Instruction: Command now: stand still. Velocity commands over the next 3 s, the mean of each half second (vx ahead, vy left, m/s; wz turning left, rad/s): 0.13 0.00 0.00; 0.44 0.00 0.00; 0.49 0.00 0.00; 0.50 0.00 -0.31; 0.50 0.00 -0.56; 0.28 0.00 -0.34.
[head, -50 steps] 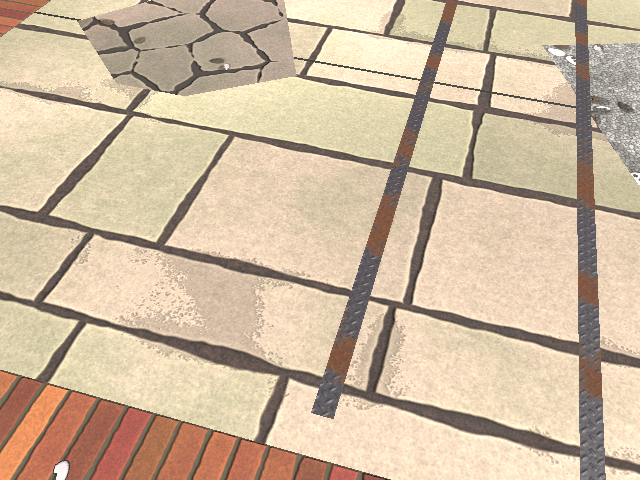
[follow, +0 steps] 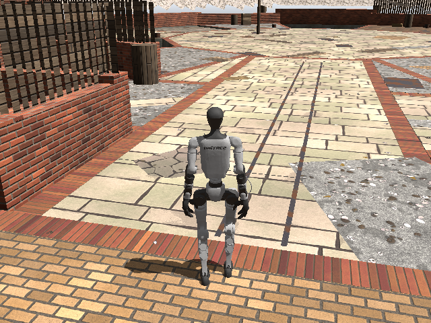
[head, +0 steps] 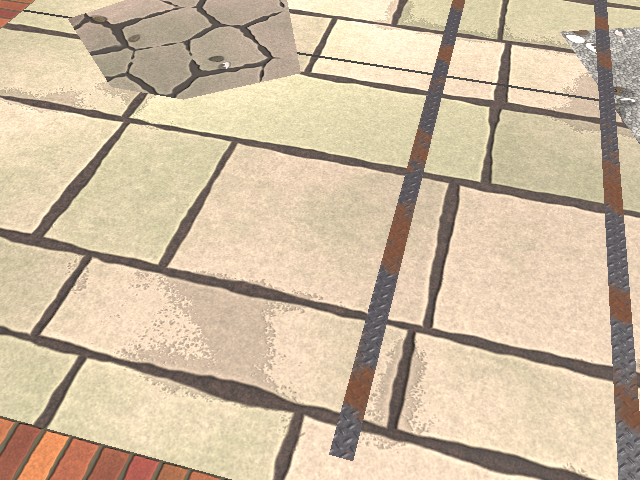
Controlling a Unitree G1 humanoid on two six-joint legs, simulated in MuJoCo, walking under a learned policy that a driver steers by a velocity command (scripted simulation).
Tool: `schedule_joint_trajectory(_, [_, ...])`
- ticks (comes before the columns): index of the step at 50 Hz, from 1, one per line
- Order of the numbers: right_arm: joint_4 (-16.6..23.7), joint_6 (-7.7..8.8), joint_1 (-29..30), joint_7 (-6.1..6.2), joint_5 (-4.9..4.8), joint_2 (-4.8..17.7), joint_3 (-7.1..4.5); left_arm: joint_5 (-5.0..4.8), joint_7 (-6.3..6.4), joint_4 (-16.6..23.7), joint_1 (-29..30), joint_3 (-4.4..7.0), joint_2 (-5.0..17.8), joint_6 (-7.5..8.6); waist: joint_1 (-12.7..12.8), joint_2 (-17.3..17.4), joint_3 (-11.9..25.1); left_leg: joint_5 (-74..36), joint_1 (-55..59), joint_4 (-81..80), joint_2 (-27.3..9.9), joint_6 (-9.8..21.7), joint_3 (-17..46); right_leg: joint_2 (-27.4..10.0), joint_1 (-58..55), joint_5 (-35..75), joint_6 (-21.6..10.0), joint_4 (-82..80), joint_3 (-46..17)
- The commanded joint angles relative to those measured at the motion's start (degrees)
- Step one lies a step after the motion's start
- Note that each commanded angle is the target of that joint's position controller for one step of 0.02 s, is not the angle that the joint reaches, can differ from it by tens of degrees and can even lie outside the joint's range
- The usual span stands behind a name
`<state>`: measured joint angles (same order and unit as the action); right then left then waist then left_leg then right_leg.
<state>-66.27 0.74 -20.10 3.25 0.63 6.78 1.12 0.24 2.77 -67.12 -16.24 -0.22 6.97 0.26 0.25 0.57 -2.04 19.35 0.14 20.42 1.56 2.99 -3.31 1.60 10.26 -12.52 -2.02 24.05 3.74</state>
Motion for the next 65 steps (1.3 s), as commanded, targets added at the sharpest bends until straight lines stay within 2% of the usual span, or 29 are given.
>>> schedule_joint_trajectory(1, [-0.56,0.10,-6.57,0.09,0.01,3.49,-0.30,0.01,0.07,0.12,-4.03,0.41,3.76,0.11,-0.19,0.11,-2.74,-19.21,-5.71,-3.11,-7.92,0.39,5.56,-7.14,-2.34,15.83,-1.50,-2.28,-7.23])
schedule_joint_trajectory(10, [-0.92,0.41,-7.57,0.02,0.04,2.69,0.08,-0.04,-0.07,-0.49,-4.89,0.21,3.35,-0.02,0.04,0.23,-3.56,-16.97,-7.07,-3.97,-7.98,0.45,5.95,-7.07,-1.98,12.92,-1.23,-2.95,-7.25])
schedule_joint_trajectory(13, [-1.35,0.22,-10.14,-0.16,0.34,4.41,-0.82,0.22,-0.40,0.09,-3.99,0.65,4.03,-0.33,-1.09,2.04,-4.25,4.53,-7.29,-6.08,-7.13,2.97,7.81,-3.37,1.82,-4.22,-1.92,1.08,-4.43])
schedule_joint_trajectory(15, [-1.48,-0.16,-13.00,-0.38,0.21,7.05,-2.10,1.06,-1.23,2.42,-0.30,1.06,3.92,-0.35,-3.15,7.01,-10.10,23.02,-7.26,-11.92,-13.24,7.64,17.00,0.12,13.89,-13.93,-1.86,10.42,0.59])
schedule_joint_trajectory(16, [-1.53,-0.11,-14.02,-0.47,0.16,7.68,-2.55,1.72,-1.69,4.20,2.25,0.94,3.26,-0.07,-3.95,7.76,-13.76,26.22,-7.30,-14.47,-17.37,9.89,21.11,-0.90,19.32,-13.87,-1.87,14.35,2.14])
schedule_joint_trajectory(18, [-1.84,0.68,-16.15,-0.63,1.04,7.26,-2.88,1.80,-2.46,7.27,6.29,1.41,4.12,0.90,-4.70,5.91,-16.14,20.37,-3.84,-16.16,-21.07,12.63,24.53,-4.01,28.38,-14.23,-2.06,22.57,0.37])
schedule_joint_trajectory(22, [-0.89,2.78,-15.33,-0.99,1.15,7.83,-3.31,1.01,-3.72,10.66,8.58,2.60,5.53,2.91,-2.97,2.66,-12.46,1.18,3.44,-14.13,-18.86,11.42,17.74,-5.58,31.95,-9.84,-1.54,23.18,-0.67])
schedule_joint_trajectory(26, [0.39,3.74,-12.18,-1.38,0.95,9.29,-3.58,0.32,-4.43,12.79,7.52,3.04,4.67,2.80,-0.27,5.24,-9.72,-13.16,-5.15,-9.02,-15.42,8.46,9.20,-2.47,16.90,-4.40,-2.52,15.92,2.89])
schedule_joint_trajectory(28, [1.02,4.19,-9.77,-1.88,0.48,10.12,-3.54,-0.02,-4.03,9.35,-3.36,4.17,5.64,2.94,5.06,3.75,-5.33,-28.79,-12.93,2.47,-12.27,6.00,4.15,2.05,-2.01,-0.60,-3.82,10.64,5.99])
schedule_joint_trajectory(29, [0.99,4.50,-10.42,-2.28,0.50,9.63,-3.22,0.29,-3.53,6.60,-11.84,5.57,8.61,3.35,8.25,0.26,-0.48,-32.70,-16.45,14.86,-9.20,4.33,0.72,1.56,-12.72,-2.03,-5.03,8.13,4.01])
schedule_joint_trajectory(30, [3.21,4.53,-10.95,-2.82,-0.29,6.41,-2.27,1.46,-2.79,5.84,-21.11,7.29,15.21,3.77,11.33,-10.22,5.99,-17.18,-27.86,36.99,-2.88,0.93,-3.92,-14.63,-22.81,-19.40,-9.58,-2.44,-20.14])
schedule_joint_trajectory(31, [4.63,4.62,-11.24,-3.42,0.22,4.97,-2.39,1.30,-3.02,5.28,-21.88,7.09,16.76,3.23,9.03,-13.91,9.07,10.76,-34.71,51.72,2.80,1.31,2.10,-24.16,-22.09,-24.40,-13.84,-15.04,-44.92])
schedule_joint_trajectory(32, [6.45,4.25,-6.80,-3.76,0.63,6.16,-2.86,0.76,-2.96,6.76,-12.83,6.45,15.36,2.87,4.29,-7.73,2.06,5.67,-37.87,56.47,-2.06,2.79,6.30,-23.14,-14.35,-30.42,-12.70,-15.43,-41.50])
schedule_joint_trajectory(33, [7.64,4.30,-3.54,-4.14,0.68,6.48,-2.91,0.47,-3.17,8.81,-6.56,5.70,12.73,3.16,2.72,-2.86,-2.31,-0.35,-37.55,54.61,-4.64,3.32,5.74,-21.92,-6.98,-24.06,-11.50,-15.30,-33.89])
schedule_joint_trajectory(34, [7.80,4.35,-3.14,-4.18,0.50,5.71,-3.04,0.49,-3.43,9.44,-3.34,4.98,10.95,3.68,0.61,-1.10,-3.55,-3.71,-34.82,50.90,-6.40,3.42,5.62,-19.06,-2.55,-15.56,-9.95,-16.10,-27.03])
schedule_joint_trajectory(36, [7.00,3.15,-6.29,-4.27,1.25,4.65,-3.18,0.43,-3.23,8.89,-3.07,3.62,7.45,4.52,-2.29,-2.72,-3.03,-4.77,-29.33,45.95,-7.64,2.36,4.97,-15.08,1.50,-5.03,-8.15,-16.78,-17.67])
schedule_joint_trajectory(41, [10.82,1.44,3.87,-4.84,1.06,6.31,-4.03,0.55,-2.51,7.18,-9.85,3.09,8.54,5.77,-1.66,-3.12,-5.47,-11.16,-36.35,36.34,-7.97,0.34,2.20,-13.59,-2.16,6.42,-9.53,-19.26,-10.90])
schedule_joint_trajectory(45, [15.06,1.74,15.93,-5.43,0.60,5.39,-3.74,0.32,-2.51,7.07,-12.39,2.65,8.28,6.06,0.89,-3.90,-6.20,-18.31,-36.51,21.43,-6.25,-1.00,-0.20,-11.71,-5.06,14.65,-9.24,-19.45,-6.60])
schedule_joint_trajectory(50, [17.01,2.57,21.85,-5.59,0.41,6.67,-4.25,0.80,-1.76,5.52,-15.70,2.62,7.68,6.64,2.05,-4.03,-5.94,-25.56,-38.71,13.84,-6.07,0.82,1.04,-13.10,-15.72,23.64,-9.55,-14.93,-4.80])
schedule_joint_trajectory(52, [17.97,3.14,24.11,-5.49,0.62,7.02,-4.37,1.08,-1.49,5.18,-15.99,3.05,8.69,6.63,2.87,-3.54,-6.21,-22.97,-38.28,10.55,-5.22,1.83,-0.02,-14.01,-18.86,27.74,-9.57,-12.56,-4.90])
schedule_joint_trajectory(55, [18.04,3.72,22.98,-5.25,0.76,7.59,-4.79,1.31,-0.82,5.01,-14.79,3.71,10.55,6.20,2.01,-3.04,-5.45,-21.39,-30.43,3.64,-2.79,3.52,-1.03,-13.79,-20.42,37.98,-7.63,-7.22,-4.33])
schedule_joint_trajectory(57, [15.40,4.14,15.40,-4.35,0.95,9.49,-5.86,1.35,-0.97,4.52,-15.92,4.09,11.36,5.55,-0.09,-2.84,-0.58,-17.05,-20.33,2.73,1.01,5.06,-3.02,-12.34,-20.88,49.11,-6.61,4.92,-3.88])
schedule_joint_trajectory(58, [13.67,4.65,10.98,-3.96,1.60,9.85,-6.36,0.28,-1.95,4.02,-18.38,3.59,9.19,5.19,-0.49,-0.04,2.87,-16.36,-9.08,2.21,2.61,5.82,-4.21,-9.41,-13.77,45.89,-5.26,13.91,-1.85])
schedule_joint_trajectory(59, [11.42,4.81,3.28,-3.92,2.56,10.28,-7.08,-0.71,-2.33,4.47,-16.09,3.74,10.83,5.08,-5.14,0.44,6.18,-17.24,6.55,3.00,-1.33,7.51,0.36,-7.19,0.06,35.54,-4.28,25.65,-0.95])
schedule_joint_trajectory(60, [9.13,4.36,-6.72,-3.80,3.42,14.62,-8.71,-3.07,-2.13,6.45,-14.11,3.60,9.81,5.55,-9.95,11.41,15.59,-24.89,22.38,2.55,-17.21,14.44,19.68,0.28,16.26,8.72,-1.44,51.90,2.41])
schedule_joint_trajectory(61, [8.98,4.35,-6.81,-4.43,2.67,14.82,-8.20,-3.04,-1.66,8.44,-11.37,3.52,10.21,6.27,-8.05,6.25,20.51,-37.27,24.32,2.39,-23.26,16.17,27.44,0.21,21.00,-15.33,-2.28,57.99,-5.41])
schedule_joint_trajectory(62, [9.50,4.54,-2.19,-4.00,1.79,14.44,-7.85,-2.05,-1.63,9.79,-6.31,3.55,10.05,6.65,-6.56,3.02,13.50,-34.72,15.52,-0.36,-22.04,14.95,23.76,-2.77,23.11,-12.06,-2.59,54.09,-7.81])
schedule_joint_trajectory(63, [9.30,4.89,0.69,-3.61,1.91,11.99,-7.13,-0.93,-2.06,10.09,-3.83,3.44,9.39,6.78,-5.13,0.59,6.27,-34.89,7.12,-3.42,-20.00,13.07,20.54,-4.55,23.11,-9.56,-2.47,49.03,-7.73])
schedule_joint_trajectory(65, [7.75,5.51,1.92,-3.02,1.21,8.80,-6.03,1.41,-2.80,10.32,-2.65,3.42,7.32,5.06,-2.23,1.23,0.77,-34.77,-1.38,-6.96,-15.60,10.46,14.73,-5.89,20.61,-7.92,-1.88,41.38,-6.38])
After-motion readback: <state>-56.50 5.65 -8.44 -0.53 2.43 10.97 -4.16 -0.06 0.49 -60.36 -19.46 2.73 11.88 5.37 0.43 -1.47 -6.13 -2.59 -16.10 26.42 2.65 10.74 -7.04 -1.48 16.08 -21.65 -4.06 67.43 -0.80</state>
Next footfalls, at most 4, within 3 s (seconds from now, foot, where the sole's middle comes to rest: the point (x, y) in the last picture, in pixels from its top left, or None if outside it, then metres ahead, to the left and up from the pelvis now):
0.58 right None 0.21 -0.14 -0.78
1.12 left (313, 461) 0.56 0.05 -0.80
1.64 right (389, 344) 0.86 -0.14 -0.82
2.14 left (322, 261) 1.13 0.03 -0.82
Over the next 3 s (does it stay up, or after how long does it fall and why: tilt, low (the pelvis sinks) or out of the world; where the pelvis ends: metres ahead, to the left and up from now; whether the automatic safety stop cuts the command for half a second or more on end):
stays up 1.25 -0.22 -0.04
